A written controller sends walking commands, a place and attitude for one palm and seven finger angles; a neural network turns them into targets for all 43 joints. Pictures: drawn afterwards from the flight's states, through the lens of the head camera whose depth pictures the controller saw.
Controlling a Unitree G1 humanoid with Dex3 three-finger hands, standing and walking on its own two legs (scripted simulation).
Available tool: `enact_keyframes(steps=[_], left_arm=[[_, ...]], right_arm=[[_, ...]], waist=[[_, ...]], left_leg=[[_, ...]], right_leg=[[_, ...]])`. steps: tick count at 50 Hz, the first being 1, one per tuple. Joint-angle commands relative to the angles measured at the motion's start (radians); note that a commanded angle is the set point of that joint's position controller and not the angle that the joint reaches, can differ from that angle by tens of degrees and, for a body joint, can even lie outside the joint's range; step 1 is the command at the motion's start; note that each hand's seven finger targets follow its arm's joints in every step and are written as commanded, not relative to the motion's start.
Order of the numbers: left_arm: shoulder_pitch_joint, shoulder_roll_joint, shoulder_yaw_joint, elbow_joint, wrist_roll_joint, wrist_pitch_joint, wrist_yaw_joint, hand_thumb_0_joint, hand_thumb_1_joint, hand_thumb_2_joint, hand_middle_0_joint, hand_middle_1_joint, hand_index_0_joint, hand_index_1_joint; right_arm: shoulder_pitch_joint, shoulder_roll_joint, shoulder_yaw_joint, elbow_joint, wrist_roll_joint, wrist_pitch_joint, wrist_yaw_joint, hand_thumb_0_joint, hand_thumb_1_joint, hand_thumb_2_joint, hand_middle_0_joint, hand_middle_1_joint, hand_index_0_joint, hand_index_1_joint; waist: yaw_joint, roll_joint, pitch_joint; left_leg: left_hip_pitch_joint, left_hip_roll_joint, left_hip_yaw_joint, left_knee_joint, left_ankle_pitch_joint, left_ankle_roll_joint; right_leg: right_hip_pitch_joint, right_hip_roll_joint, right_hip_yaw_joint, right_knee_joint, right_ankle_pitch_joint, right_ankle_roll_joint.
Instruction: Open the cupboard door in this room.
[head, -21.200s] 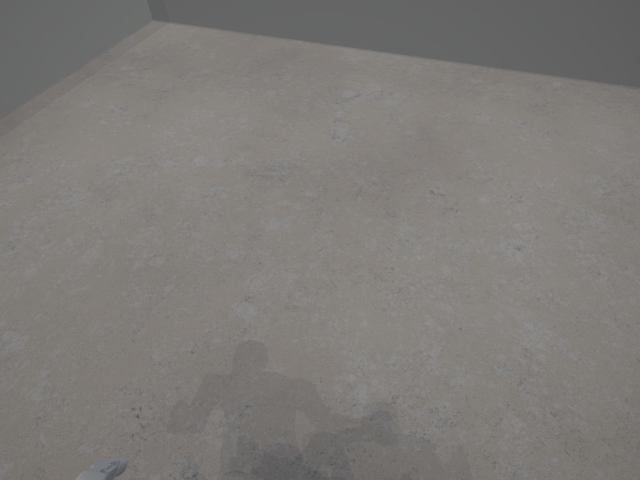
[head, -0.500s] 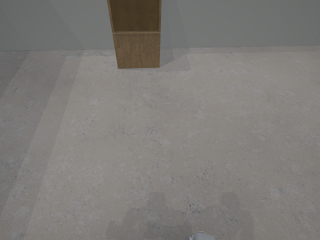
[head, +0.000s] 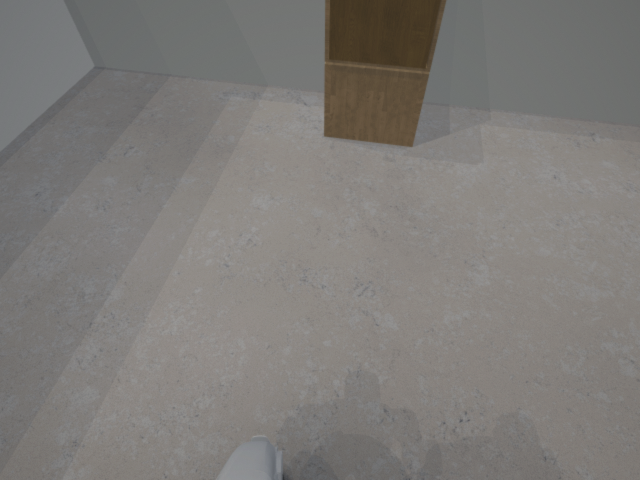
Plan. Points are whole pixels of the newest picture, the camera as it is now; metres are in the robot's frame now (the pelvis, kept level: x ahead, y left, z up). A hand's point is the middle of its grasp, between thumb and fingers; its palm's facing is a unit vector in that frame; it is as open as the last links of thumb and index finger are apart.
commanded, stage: turn or walk to find it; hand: left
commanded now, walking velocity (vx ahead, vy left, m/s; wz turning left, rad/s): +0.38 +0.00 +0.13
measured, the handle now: out of the picture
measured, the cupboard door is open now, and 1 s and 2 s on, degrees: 0 0 0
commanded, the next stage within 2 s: stand and wait in 1.32 s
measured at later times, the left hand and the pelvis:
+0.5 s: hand (211, 348) +0.32 +0.22 -0.15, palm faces +0.05 -0.98 -0.19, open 7.4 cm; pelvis +0.22 +0.03 +0.00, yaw +2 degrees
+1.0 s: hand (254, 324) +0.38 +0.16 -0.16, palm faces +0.17 -0.96 -0.21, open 7.3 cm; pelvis +0.43 -0.02 +0.00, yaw +5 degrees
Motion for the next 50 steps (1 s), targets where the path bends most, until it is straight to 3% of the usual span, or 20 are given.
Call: enact_keyframes(steps=[1,2,4,5,6,7,10,13,17,25,27,29,30,31,32,33,35,38,42,50], left_arm=[[0.07,0.167,0.025,-0.006,-0.001,-0.009,0.011,0.0,0.9,0.9,-0.2,-0.3,-0.2,-0.3],[0.059,0.179,0.025,0.0,-0.004,-0.006,0.009,0.0,0.9,0.9,-0.2,-0.3,-0.2,-0.3],[0.027,0.176,0.023,-0.008,-0.015,-0.003,0.006,0.0,0.9,0.9,-0.2,-0.3,-0.2,-0.3],[0.075,0.111,0.018,-0.028,-0.024,0.003,-0.007,0.0,0.9,0.9,-0.2,-0.3,-0.2,-0.3],[0.024,0.107,0.01,-0.067,-0.023,-0.001,-0.006,0.0,0.9,0.9,-0.2,-0.3,-0.2,-0.3],[-0.053,0.097,0.005,-0.079,-0.026,0.004,0.001,0.0,0.9,0.9,-0.2,-0.3,-0.2,-0.3],[-0.099,0.085,0.016,-0.047,-0.009,0.013,-0.016,0.0,0.9,0.9,-0.2,-0.3,-0.2,-0.3],[-0.033,0.043,0.019,-0.033,-0.001,0.048,-0.016,0.0,0.9,0.9,-0.2,-0.3,-0.2,-0.3],[-0.108,0.06,0.029,-0.087,-0.001,0.066,-0.025,0.0,0.9,0.9,-0.2,-0.3,-0.2,-0.3],[-0.352,0.071,0.028,-0.193,-0.009,0.049,-0.039,0.0,0.9,0.9,-0.2,-0.3,-0.2,-0.3],[-0.341,0.076,0.03,-0.197,-0.009,0.043,-0.039,0.0,0.9,0.9,-0.2,-0.3,-0.2,-0.3],[-0.162,0.113,0.042,-0.146,-0.006,0.027,-0.037,0.0,0.9,0.9,-0.2,-0.3,-0.2,-0.3],[0.019,0.173,0.055,-0.086,-0.001,0.012,-0.031,0.0,0.9,0.9,-0.2,-0.3,-0.2,-0.3],[0.164,0.29,0.085,-0.041,0.007,0.003,-0.015,0.0,0.9,0.9,-0.2,-0.3,-0.2,-0.3],[0.137,0.332,0.087,-0.042,-0.018,0.007,-0.012,0.0,0.9,0.9,-0.2,-0.3,-0.2,-0.3],[0.026,0.29,0.081,-0.071,-0.018,0.01,-0.01,0.0,0.9,0.9,-0.2,-0.3,-0.2,-0.3],[-0.12,0.189,0.052,-0.105,-0.02,0.008,-0.004,0.0,0.9,0.9,-0.2,-0.3,-0.2,-0.3],[-0.134,0.122,0.036,-0.089,-0.012,-0.008,-0.002,0.0,0.9,0.9,-0.2,-0.3,-0.2,-0.3],[-0.083,0.115,0.036,-0.051,-0.009,-0.021,0.002,0.0,0.9,0.9,-0.2,-0.3,-0.2,-0.3],[0.031,0.131,0.023,0.015,-0.011,-0.021,0.004,0.0,0.9,0.9,-0.2,-0.3,-0.2,-0.3]], right_arm=[[-0.082,0.005,0.023,-0.087,0.005,-0.04,0.007,0.0,-0.9,-0.9,0.2,0.3,0.2,0.3],[-0.036,-0.007,0.02,-0.073,0.003,-0.045,0.002,0.0,-0.9,-0.9,0.2,0.3,0.2,0.3],[0.229,-0.1,-0.006,0.004,-0.005,-0.059,-0.018,0.0,-0.9,-0.9,0.2,0.3,0.2,0.3],[0.349,-0.238,-0.041,0.035,-0.01,-0.063,-0.032,0.0,-0.9,-0.9,0.2,0.3,0.2,0.3],[0.393,-0.281,-0.047,0.052,0.006,-0.058,-0.041,0.0,-0.9,-0.9,0.2,0.3,0.2,0.3],[0.338,-0.267,-0.045,0.049,0.014,-0.061,-0.052,0.0,-0.9,-0.9,0.2,0.3,0.2,0.3],[0.188,-0.115,-0.008,0.022,0.01,-0.079,-0.053,0.0,-0.9,-0.9,0.2,0.3,0.2,0.3],[0.161,-0.058,0.001,0.017,0.013,-0.09,-0.054,0.0,-0.9,-0.9,0.2,0.3,0.2,0.3],[0.164,-0.062,-0.004,0.011,0.017,-0.095,-0.056,0.0,-0.9,-0.9,0.2,0.3,0.2,0.3],[0.263,-0.093,-0.014,0.051,0.004,-0.09,-0.06,0.0,-0.9,-0.9,0.2,0.3,0.2,0.3],[0.262,-0.105,-0.016,0.06,-0.001,-0.086,-0.062,0.0,-0.9,-0.9,0.2,0.3,0.2,0.3],[0.246,-0.12,-0.015,0.064,0.003,-0.08,-0.062,0.0,-0.9,-0.9,0.2,0.3,0.2,0.3],[0.246,-0.107,-0.013,0.066,0.009,-0.081,-0.055,0.0,-0.9,-0.9,0.2,0.3,0.2,0.3],[0.275,-0.027,0.004,0.041,0.024,-0.086,-0.046,0.0,-0.9,-0.9,0.2,0.3,0.2,0.3],[0.274,-0.045,0.007,0.024,0.028,-0.072,-0.048,0.0,-0.9,-0.9,0.2,0.3,0.2,0.3],[0.208,-0.045,0.0,0.023,0.023,-0.068,-0.044,0.0,-0.9,-0.9,0.2,0.3,0.2,0.3],[0.157,-0.025,-0.002,0.028,0.011,-0.058,-0.036,0.0,-0.9,-0.9,0.2,0.3,0.2,0.3],[0.23,0.008,0.006,0.061,-0.001,-0.031,-0.032,0.0,-0.9,-0.9,0.2,0.3,0.2,0.3],[0.177,0.022,0.004,0.036,-0.001,-0.022,-0.023,0.0,-0.9,-0.9,0.2,0.3,0.2,0.3],[-0.08,0.02,0.02,-0.053,0.005,-0.04,-0.003,0.0,-0.9,-0.9,0.2,0.3,0.2,0.3]], waist=[[0.015,-0.16,0.028],[-0.014,-0.156,0.005],[-0.145,-0.047,-0.158],[-0.169,0.247,-0.269],[-0.178,0.263,-0.274],[-0.166,0.199,-0.233],[-0.079,0.031,-0.052],[-0.024,0.076,-0.028],[-0.01,0.079,0.044],[-0.07,0.071,0.078],[-0.058,0.078,0.057],[0.029,0.011,-0.041],[0.104,-0.094,-0.144],[0.136,-0.38,-0.254],[0.096,-0.36,-0.269],[0.084,-0.243,-0.182],[0.014,-0.081,-0.041],[-0.038,-0.146,-0.051],[-0.045,-0.124,-0.018],[0.019,-0.12,0.055]], left_leg=[[0.074,-0.028,0.056,-0.183,-0.073,0.033],[0.162,-0.058,0.085,-0.217,-0.082,0.043],[0.595,-0.058,0.056,-0.336,-0.004,0.071],[0.846,0.189,-0.32,-0.384,0.031,0.14],[0.883,0.326,-0.508,-0.476,0.101,0.22],[0.8,0.355,-0.503,-0.514,0.057,0.238],[0.505,0.241,-0.266,-0.553,0.108,0.163],[0.379,0.162,-0.143,-0.621,0.061,0.145],[0.38,0.157,-0.122,-0.679,0.026,0.173],[0.499,0.168,-0.097,-0.612,0.178,0.17],[0.519,0.173,-0.089,-0.56,0.245,0.159],[0.495,0.127,-0.045,-0.329,0.396,0.117],[0.38,0.061,-0.008,-0.084,0.331,0.08],[0.099,-0.079,0.047,0.248,-0.17,0.037],[0.004,-0.106,-0.066,0.452,-0.399,0.036],[-0.055,-0.054,-0.118,0.534,-0.317,0.042],[-0.046,0.022,-0.121,0.498,-0.134,0.034],[0.019,0.033,-0.08,0.399,-0.058,-0.003],[-0.035,0.047,-0.051,0.275,-0.016,-0.029],[-0.023,0.028,0.014,-0.102,0.003,-0.018]], right_leg=[[0.047,-0.263,0.13,-0.054,0.452,-0.121],[0.033,-0.252,0.105,0.017,0.53,-0.113],[-0.136,-0.178,0.034,0.403,0.54,-0.057],[-0.427,-0.03,0.031,0.718,0.037,-0.003],[-0.588,0.015,0.146,0.886,-0.294,-0.012],[-0.654,-0.021,0.228,0.972,-0.249,-0.016],[-0.597,-0.097,0.269,0.915,-0.068,-0.013],[-0.533,-0.083,0.254,0.859,0.041,0.005],[-0.639,-0.094,0.267,0.789,0.151,0.026],[-0.568,-0.048,0.213,0.377,0.143,0.002],[-0.489,-0.021,0.194,0.313,0.116,-0.019],[-0.224,0.029,0.16,0.192,0.131,-0.041],[0.034,0.0,0.208,0.152,0.16,-0.06],[0.272,-0.294,0.589,0.071,0.202,-0.135],[0.22,-0.402,0.804,-0.062,0.091,-0.2],[0.108,-0.383,0.773,-0.106,-0.098,-0.209],[-0.111,-0.3,0.571,-0.129,-0.129,-0.154],[-0.188,-0.211,0.365,-0.143,0.055,-0.123],[-0.168,-0.197,0.298,-0.165,0.145,-0.147],[-0.042,-0.215,0.261,-0.158,0.256,-0.164]])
